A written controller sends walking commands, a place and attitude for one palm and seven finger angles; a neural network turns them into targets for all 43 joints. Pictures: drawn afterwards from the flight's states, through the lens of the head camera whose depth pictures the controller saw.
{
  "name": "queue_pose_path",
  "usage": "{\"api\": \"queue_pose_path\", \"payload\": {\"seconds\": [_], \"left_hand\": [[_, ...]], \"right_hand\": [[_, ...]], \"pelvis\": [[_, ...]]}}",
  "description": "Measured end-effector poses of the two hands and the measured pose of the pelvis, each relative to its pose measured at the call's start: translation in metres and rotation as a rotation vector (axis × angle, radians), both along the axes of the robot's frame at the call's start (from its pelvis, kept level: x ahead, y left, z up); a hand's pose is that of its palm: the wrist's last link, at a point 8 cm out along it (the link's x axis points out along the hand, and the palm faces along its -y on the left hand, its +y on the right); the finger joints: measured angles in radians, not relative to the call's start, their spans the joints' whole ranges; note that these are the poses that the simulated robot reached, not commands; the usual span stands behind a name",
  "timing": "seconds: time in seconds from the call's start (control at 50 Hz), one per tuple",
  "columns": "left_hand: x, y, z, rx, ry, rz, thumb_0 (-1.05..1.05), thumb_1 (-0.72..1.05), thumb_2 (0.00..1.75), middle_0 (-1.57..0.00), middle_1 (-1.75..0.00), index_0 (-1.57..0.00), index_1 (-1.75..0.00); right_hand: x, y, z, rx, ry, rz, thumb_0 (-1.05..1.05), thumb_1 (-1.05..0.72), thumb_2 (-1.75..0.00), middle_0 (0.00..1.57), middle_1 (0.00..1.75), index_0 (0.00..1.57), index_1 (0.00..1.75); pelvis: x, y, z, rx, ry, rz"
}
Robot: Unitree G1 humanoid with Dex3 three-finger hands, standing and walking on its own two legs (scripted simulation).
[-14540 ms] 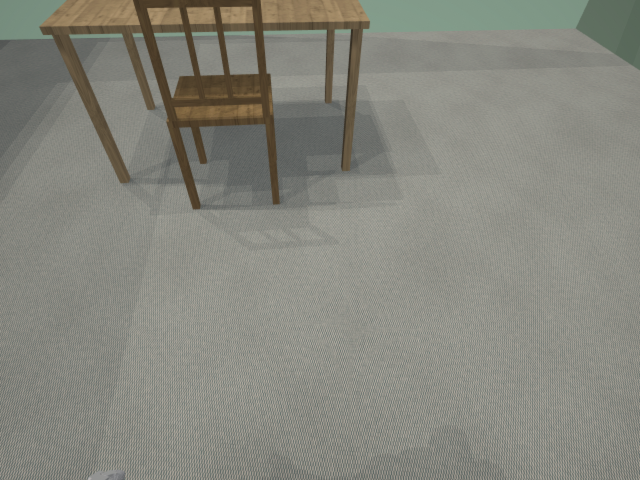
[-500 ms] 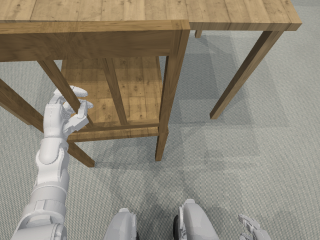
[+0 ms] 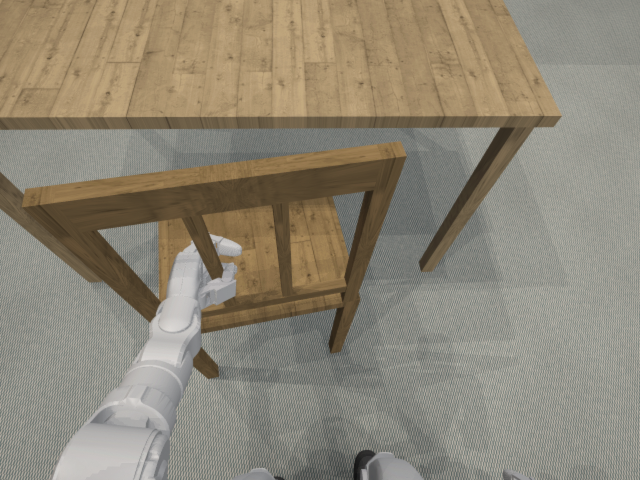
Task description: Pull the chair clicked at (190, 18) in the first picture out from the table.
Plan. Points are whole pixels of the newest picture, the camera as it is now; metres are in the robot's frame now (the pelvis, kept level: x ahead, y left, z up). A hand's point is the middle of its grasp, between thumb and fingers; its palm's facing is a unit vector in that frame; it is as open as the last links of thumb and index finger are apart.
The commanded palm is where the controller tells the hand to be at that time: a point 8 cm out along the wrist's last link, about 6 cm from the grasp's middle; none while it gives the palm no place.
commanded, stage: step backward, pulling the chair out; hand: left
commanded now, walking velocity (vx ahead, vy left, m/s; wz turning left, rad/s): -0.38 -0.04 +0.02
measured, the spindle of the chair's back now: (214, 266) +0.40 +0.15 -0.07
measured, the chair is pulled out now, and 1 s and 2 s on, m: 0.07 0.19 0.25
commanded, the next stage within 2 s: none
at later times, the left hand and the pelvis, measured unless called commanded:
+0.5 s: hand (243, 346) +0.28 +0.10 -0.07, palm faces +0.04 -0.99 -0.15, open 5.0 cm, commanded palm +0.29 +0.15 -0.06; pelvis -0.07 -0.03 +0.00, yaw +1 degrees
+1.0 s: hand (240, 370) +0.26 +0.10 -0.07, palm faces +0.02 -0.98 -0.18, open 5.1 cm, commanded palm +0.27 +0.15 -0.06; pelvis -0.09 -0.02 -0.01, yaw +1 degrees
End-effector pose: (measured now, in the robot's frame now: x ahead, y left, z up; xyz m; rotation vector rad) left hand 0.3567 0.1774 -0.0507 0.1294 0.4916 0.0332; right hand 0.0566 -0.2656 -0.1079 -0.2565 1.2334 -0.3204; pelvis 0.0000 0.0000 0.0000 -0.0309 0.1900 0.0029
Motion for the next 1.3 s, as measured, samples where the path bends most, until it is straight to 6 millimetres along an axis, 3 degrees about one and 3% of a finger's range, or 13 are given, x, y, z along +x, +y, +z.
{"api": "queue_pose_path", "payload": {"seconds": [0.2,0.5,0.64,0.9,1.04,1.2,1.3], "left_hand": [[-0.030,-0.010,0.001,0.010,0.011,0.029,0.03,0.75,0.79,-0.30,-1.12,-0.50,-1.45],[-0.093,-0.027,0.002,0.020,0.021,0.046,0.03,0.74,0.79,-0.30,-1.10,-0.50,-1.45],[-0.114,-0.028,0.002,0.029,0.014,0.037,0.02,0.73,0.79,-0.30,-1.11,-0.50,-1.45],[-0.122,-0.027,0.002,0.049,0.007,0.055,0.02,0.71,0.81,-0.32,-1.12,-0.50,-1.45],[-0.121,-0.026,0.002,0.048,0.003,0.013,0.02,0.72,0.79,-0.30,-1.14,-0.50,-1.45],[-0.121,-0.026,0.002,0.064,-0.011,0.022,0.02,0.70,0.81,-0.31,-1.16,-0.50,-1.45],[-0.122,-0.027,0.003,0.053,0.004,0.049,0.02,0.70,0.81,-0.30,-1.16,-0.50,-1.45]], "right_hand": [[-0.023,0.006,-0.013,0.067,-0.017,-0.017,0.01,-0.91,-0.90,0.20,0.30,0.21,0.30],[-0.058,-0.031,-0.011,0.009,-0.096,0.013,0.01,-0.91,-0.90,0.20,0.29,0.21,0.30],[-0.069,-0.032,-0.009,0.001,-0.131,0.029,0.01,-0.91,-0.90,0.20,0.29,0.20,0.30],[-0.069,-0.015,-0.022,0.064,-0.156,0.053,0.01,-0.91,-0.90,0.20,0.30,0.21,0.30],[-0.073,-0.015,-0.014,0.026,-0.143,0.059,0.01,-0.91,-0.90,0.20,0.30,0.21,0.30],[-0.061,-0.014,-0.026,0.054,-0.170,0.078,0.01,-0.91,-0.90,0.20,0.30,0.21,0.30],[-0.060,-0.018,-0.023,0.053,-0.164,0.088,0.01,-0.91,-0.90,0.20,0.30,0.21,0.30]], "pelvis": [[-0.024,-0.013,0.000,0.019,-0.033,-0.015],[-0.072,-0.027,-0.003,0.037,-0.095,0.006],[-0.083,-0.026,-0.004,0.040,-0.115,0.001],[-0.088,-0.029,-0.009,0.047,-0.136,0.009],[-0.087,-0.021,-0.007,0.041,-0.136,0.001],[-0.091,-0.033,-0.016,0.056,-0.158,0.008],[-0.094,-0.031,-0.012,0.052,-0.151,0.032]]}}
